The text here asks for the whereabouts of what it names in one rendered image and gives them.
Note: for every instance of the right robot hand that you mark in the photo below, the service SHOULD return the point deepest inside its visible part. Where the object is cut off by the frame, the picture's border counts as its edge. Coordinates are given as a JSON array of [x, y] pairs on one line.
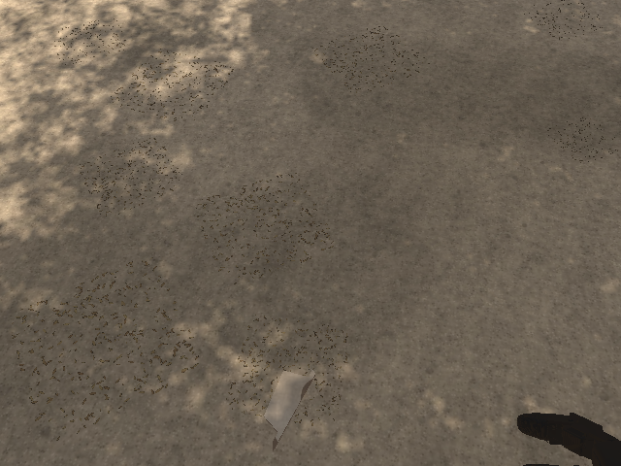
[[576, 433]]

